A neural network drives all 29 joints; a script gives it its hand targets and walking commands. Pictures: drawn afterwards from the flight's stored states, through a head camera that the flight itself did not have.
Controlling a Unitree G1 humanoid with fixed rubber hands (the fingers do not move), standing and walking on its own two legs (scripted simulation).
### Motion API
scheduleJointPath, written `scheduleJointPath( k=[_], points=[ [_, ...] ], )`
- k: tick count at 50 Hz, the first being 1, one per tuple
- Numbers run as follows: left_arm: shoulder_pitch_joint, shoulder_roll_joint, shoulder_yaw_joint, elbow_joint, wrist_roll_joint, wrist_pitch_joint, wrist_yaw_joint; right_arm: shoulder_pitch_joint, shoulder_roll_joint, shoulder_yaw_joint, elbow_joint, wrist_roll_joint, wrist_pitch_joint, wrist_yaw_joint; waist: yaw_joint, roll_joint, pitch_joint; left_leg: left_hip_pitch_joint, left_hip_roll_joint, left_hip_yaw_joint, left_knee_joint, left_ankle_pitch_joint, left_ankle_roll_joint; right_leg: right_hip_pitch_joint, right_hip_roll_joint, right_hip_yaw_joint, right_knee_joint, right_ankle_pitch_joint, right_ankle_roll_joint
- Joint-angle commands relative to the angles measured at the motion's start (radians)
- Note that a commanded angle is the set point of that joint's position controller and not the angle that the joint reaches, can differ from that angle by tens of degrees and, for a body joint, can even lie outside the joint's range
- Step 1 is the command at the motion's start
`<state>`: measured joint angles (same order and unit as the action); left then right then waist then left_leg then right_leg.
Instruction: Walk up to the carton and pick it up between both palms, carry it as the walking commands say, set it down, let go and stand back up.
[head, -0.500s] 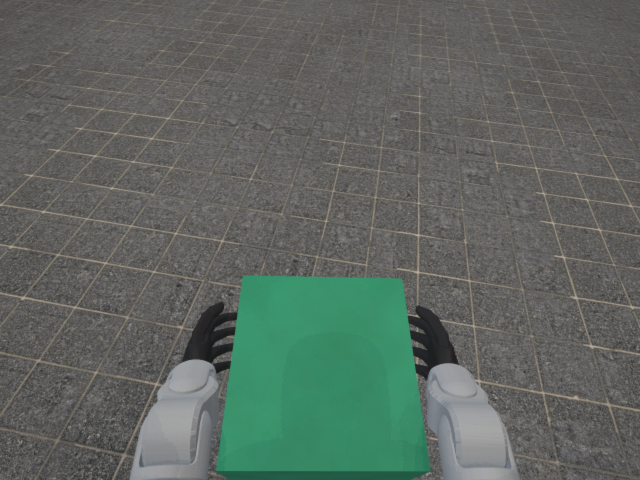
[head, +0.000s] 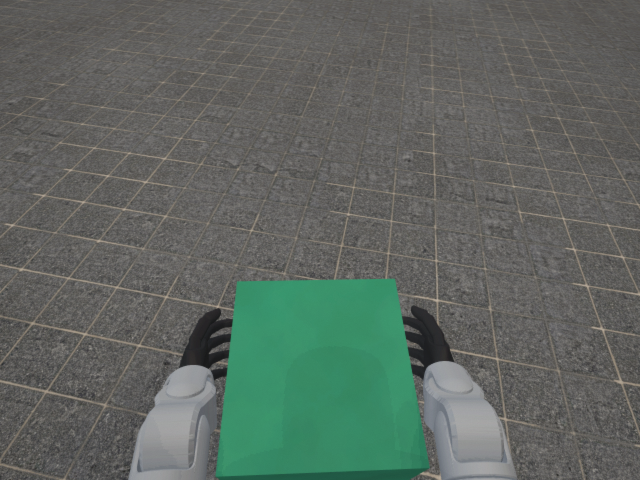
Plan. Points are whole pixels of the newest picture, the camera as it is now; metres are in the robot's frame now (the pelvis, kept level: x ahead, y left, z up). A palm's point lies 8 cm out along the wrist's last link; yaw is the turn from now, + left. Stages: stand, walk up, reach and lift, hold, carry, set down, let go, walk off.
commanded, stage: carry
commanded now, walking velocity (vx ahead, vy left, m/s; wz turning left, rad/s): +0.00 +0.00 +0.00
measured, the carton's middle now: (317, 395) +0.27 +0.02 -0.05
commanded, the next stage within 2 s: none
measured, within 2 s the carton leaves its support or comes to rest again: neither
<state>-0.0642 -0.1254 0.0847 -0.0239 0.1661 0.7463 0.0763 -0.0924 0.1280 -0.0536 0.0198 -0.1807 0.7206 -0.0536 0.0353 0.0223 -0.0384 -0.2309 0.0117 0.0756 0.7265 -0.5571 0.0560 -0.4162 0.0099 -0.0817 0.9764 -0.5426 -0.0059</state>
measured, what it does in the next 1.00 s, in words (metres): walks ahead: right foot, then left foot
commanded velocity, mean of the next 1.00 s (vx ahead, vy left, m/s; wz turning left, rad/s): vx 0.00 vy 0.00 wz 0.00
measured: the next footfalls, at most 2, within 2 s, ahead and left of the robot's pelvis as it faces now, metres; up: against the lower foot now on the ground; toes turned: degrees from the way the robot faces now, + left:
right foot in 0.06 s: +0.06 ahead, -0.10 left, +0.00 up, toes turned -6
left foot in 0.24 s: +0.15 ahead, +0.09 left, +0.00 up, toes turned +6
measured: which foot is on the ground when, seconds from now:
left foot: down 0.00-0.08, up 0.10-0.22, down 0.24-0.50, up 0.52-0.70, down 0.72-1.00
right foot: up 0.00-0.04, down 0.06-0.26, up 0.28-0.48, down 0.50-0.74, up 0.76-1.00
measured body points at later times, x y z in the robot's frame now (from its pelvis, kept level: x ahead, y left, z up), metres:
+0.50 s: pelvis +0.28 +0.03 -0.02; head +0.31 +0.02 +0.43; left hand +0.57 +0.17 +0.00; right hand +0.57 -0.12 +0.00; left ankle +0.12 +0.08 -0.70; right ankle +0.28 -0.06 -0.71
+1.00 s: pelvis +0.61 +0.06 -0.01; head +0.66 +0.05 +0.43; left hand +0.91 +0.19 +0.00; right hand +0.89 -0.10 +0.00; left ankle +0.46 +0.12 -0.71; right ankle +0.66 -0.02 -0.70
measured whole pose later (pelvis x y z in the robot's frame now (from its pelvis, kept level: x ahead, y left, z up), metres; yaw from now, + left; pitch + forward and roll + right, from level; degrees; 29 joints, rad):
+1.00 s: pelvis +0.61 +0.06 -0.01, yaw -1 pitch +4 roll -1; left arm -0.08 -0.13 0.06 -0.07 0.15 0.72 0.06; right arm -0.06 0.13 -0.06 -0.11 -0.14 0.73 -0.09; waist -0.04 0.05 0.04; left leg -0.16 -0.03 0.10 0.74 -0.63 0.08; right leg -0.58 0.04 -0.10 0.88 -0.38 -0.04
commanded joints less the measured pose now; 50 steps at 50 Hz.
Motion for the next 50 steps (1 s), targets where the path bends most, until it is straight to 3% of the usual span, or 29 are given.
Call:
scheduleJointPath(
  k=[1,2,3,4,5,7,9,11,12,13,14,17,21,23,24,25,26,30,32,34,35,36,37,38,40,44,46,49,50],
  points=[
    [-0.453,-0.790,-0.620,-0.135,-0.262,-0.051,-0.235,-0.481,0.747,0.560,-0.259,0.251,-0.043,0.179,-0.037,0.134,-0.355,0.387,0.164,-0.118,-0.010,1.844,0.046,-0.046,0.041,-0.103,-0.352,0.237,-0.023],
    [-0.437,-0.786,-0.598,-0.116,-0.248,-0.047,-0.235,-0.467,0.736,0.565,-0.245,0.250,-0.035,0.181,-0.024,0.042,-0.430,0.172,0.128,-0.055,0.134,1.674,0.001,0.265,-0.015,-0.052,-0.434,0.663,-0.060],
    [-0.397,-0.766,-0.565,-0.088,-0.234,-0.048,-0.235,-0.475,0.720,0.567,-0.243,0.251,-0.027,0.179,-0.003,-0.146,-0.544,-0.138,0.053,-0.017,0.371,1.107,-0.055,0.653,-0.170,0.122,-0.360,1.399,-0.165],
    [-0.395,-0.776,-0.544,-0.055,-0.203,-0.054,-0.227,-0.538,0.749,0.606,-0.249,0.278,-0.023,0.190,0.008,-0.399,-0.525,-0.420,-0.082,-0.004,0.566,0.157,-0.088,0.862,-0.348,0.344,-0.322,2.097,-0.313],
    [-0.359,-0.780,-0.517,-0.031,-0.182,-0.058,-0.220,-0.547,0.755,0.616,-0.252,0.294,-0.021,0.196,-0.005,-0.422,-0.488,-0.511,-0.073,-0.064,0.555,-0.099,-0.071,0.880,-0.390,0.390,-0.333,2.127,-0.341],
    [-0.388,-0.792,-0.517,-0.075,-0.181,-0.069,-0.210,-0.562,0.785,0.635,-0.236,0.336,-0.034,0.212,0.008,-0.210,-0.269,-0.668,-0.046,-0.068,0.389,-0.196,-0.058,0.776,-0.359,0.382,-0.364,1.867,-0.269],
    [-0.459,-0.793,-0.533,-0.106,-0.183,-0.079,-0.205,-0.551,0.777,0.601,-0.193,0.317,-0.045,0.214,0.009,-0.176,-0.204,-0.647,-0.024,-0.019,0.146,-0.125,-0.058,0.724,-0.299,0.272,-0.309,1.743,-0.191],
    [-0.509,-0.776,-0.566,-0.141,-0.200,-0.079,-0.201,-0.503,0.764,0.562,-0.169,0.286,-0.045,0.206,-0.039,-0.118,-0.328,-0.215,-0.053,0.046,-0.173,0.264,-0.043,0.520,-0.230,0.060,-0.207,1.593,-0.098],
    [-0.536,-0.770,-0.582,-0.163,-0.208,-0.076,-0.201,-0.487,0.756,0.549,-0.170,0.276,-0.045,0.203,-0.071,0.005,-0.412,0.101,-0.007,-0.062,-0.231,0.854,-0.005,0.318,-0.170,-0.011,-0.007,1.297,-0.033],
    [-0.570,-0.760,-0.599,-0.184,-0.217,-0.075,-0.203,-0.474,0.750,0.529,-0.152,0.274,-0.047,0.203,-0.079,0.227,-0.464,0.425,0.199,-0.306,-0.140,1.729,0.104,-0.021,-0.055,-0.045,0.207,0.548,0.036],
    [-0.602,-0.757,-0.638,-0.218,-0.246,-0.079,-0.212,-0.397,0.753,0.479,-0.101,0.243,-0.053,0.198,-0.071,0.417,-0.416,0.493,0.291,-0.432,-0.130,2.145,0.221,-0.164,0.053,0.009,0.283,-0.070,0.033],
    [-0.629,-0.752,-0.626,-0.189,-0.246,-0.081,-0.218,-0.471,0.737,0.481,-0.149,0.226,-0.056,0.187,-0.073,0.153,-0.219,0.440,0.263,-0.371,-0.178,1.883,0.185,-0.362,0.029,0.029,0.245,-0.073,-0.011],
    [-0.495,-0.787,-0.616,-0.156,-0.258,-0.074,-0.224,-0.506,0.763,0.577,-0.271,0.276,-0.060,0.181,-0.064,0.136,-0.258,0.582,0.189,-0.218,-0.086,1.861,0.103,-0.390,0.030,-0.073,-0.091,0.048,-0.016],
    [-0.452,-0.779,-0.594,-0.149,-0.251,-0.065,-0.224,-0.502,0.751,0.592,-0.284,0.279,-0.048,0.182,-0.037,0.090,-0.354,0.375,0.139,-0.088,0.032,1.864,0.041,-0.021,0.067,-0.124,-0.323,0.282,-0.037],
    [-0.422,-0.772,-0.571,-0.121,-0.238,-0.061,-0.225,-0.489,0.731,0.590,-0.265,0.272,-0.038,0.181,-0.011,-0.026,-0.448,0.139,0.112,-0.026,0.230,1.644,-0.006,0.324,-0.007,-0.031,-0.409,0.757,-0.091],
    [-0.371,-0.757,-0.542,-0.101,-0.227,-0.058,-0.224,-0.503,0.720,0.592,-0.277,0.272,-0.030,0.180,0.022,-0.211,-0.587,-0.147,0.016,0.021,0.542,0.956,-0.067,0.705,-0.222,0.203,-0.335,1.587,-0.249],
    [-0.369,-0.776,-0.518,-0.037,-0.181,-0.063,-0.218,-0.554,0.757,0.633,-0.274,0.293,-0.028,0.197,0.010,-0.450,-0.528,-0.406,-0.119,-0.048,0.669,-0.012,-0.092,0.834,-0.379,0.450,-0.325,2.151,-0.402],
    [-0.431,-0.807,-0.553,-0.115,-0.203,-0.088,-0.209,-0.522,0.796,0.614,-0.212,0.330,-0.055,0.214,0.024,-0.151,-0.201,-0.787,-0.060,-0.107,0.546,-0.258,-0.050,0.762,-0.336,0.456,-0.350,1.775,-0.287],
    [-0.500,-0.787,-0.601,-0.189,-0.234,-0.095,-0.208,-0.447,0.771,0.563,-0.179,0.292,-0.059,0.207,0.013,-0.123,-0.254,-0.763,-0.025,-0.082,0.323,-0.172,-0.038,0.810,-0.302,0.347,-0.284,1.682,-0.209],
    [-0.550,-0.762,-0.637,-0.242,-0.260,-0.087,-0.213,-0.413,0.748,0.539,-0.194,0.266,-0.056,0.192,-0.022,-0.110,-0.341,-0.377,-0.058,0.025,-0.044,0.178,-0.027,0.610,-0.228,0.122,-0.235,1.588,-0.114],
    [-0.539,-0.772,-0.653,-0.244,-0.271,-0.079,-0.214,-0.381,0.763,0.536,-0.200,0.254,-0.052,0.187,-0.064,-0.066,-0.400,-0.059,-0.105,0.077,-0.202,0.498,-0.020,0.439,-0.180,0.014,-0.100,1.513,-0.069],
    [-0.563,-0.766,-0.668,-0.262,-0.276,-0.073,-0.214,-0.376,0.750,0.520,-0.202,0.246,-0.052,0.189,-0.086,0.064,-0.496,0.293,0.019,-0.118,-0.175,1.192,0.050,0.190,-0.110,-0.033,0.119,1.086,0.006],
    [-0.558,-0.763,-0.685,-0.266,-0.288,-0.069,-0.218,-0.348,0.742,0.493,-0.174,0.238,-0.054,0.186,-0.076,0.358,-0.511,0.521,0.287,-0.462,-0.128,2.066,0.220,-0.104,0.063,-0.018,0.357,0.107,0.062],
    [-0.593,-0.751,-0.690,-0.262,-0.296,-0.077,-0.230,-0.307,0.743,0.452,-0.136,0.209,-0.058,0.185,-0.071,0.363,-0.496,0.525,0.331,-0.526,-0.109,2.128,0.302,-0.147,0.072,0.092,0.363,-0.096,0.035],
    [-0.606,-0.757,-0.669,-0.220,-0.279,-0.078,-0.235,-0.379,0.748,0.463,-0.166,0.203,-0.064,0.182,-0.079,0.180,-0.292,0.413,0.285,-0.480,-0.176,1.910,0.253,-0.292,0.062,0.096,0.378,-0.091,0.002],
    [-0.479,-0.826,-0.644,-0.145,-0.270,-0.088,-0.235,-0.472,0.787,0.580,-0.272,0.275,-0.079,0.185,-0.079,0.115,-0.275,0.614,0.233,-0.390,-0.100,1.809,0.201,-0.563,0.033,0.030,0.290,-0.117,-0.013],
    [-0.431,-0.806,-0.620,-0.162,-0.260,-0.086,-0.227,-0.495,0.787,0.627,-0.327,0.306,-0.071,0.187,-0.071,0.068,-0.302,0.648,0.199,-0.326,-0.077,1.793,0.156,-0.543,0.023,-0.018,0.059,-0.009,-0.023],
    [-0.383,-0.760,-0.565,-0.169,-0.224,-0.071,-0.212,-0.490,0.746,0.641,-0.329,0.320,-0.043,0.191,-0.028,0.007,-0.433,0.259,0.097,-0.074,0.079,1.618,0.036,0.136,0.093,-0.127,-0.406,0.490,-0.051],
    [-0.351,-0.750,-0.539,-0.145,-0.209,-0.066,-0.212,-0.500,0.723,0.634,-0.316,0.315,-0.036,0.190,0.004,-0.043,-0.535,0.048,0.071,-0.018,0.283,1.365,-0.017,0.475,-0.017,-0.011,-0.443,0.991,-0.126]
  ],
)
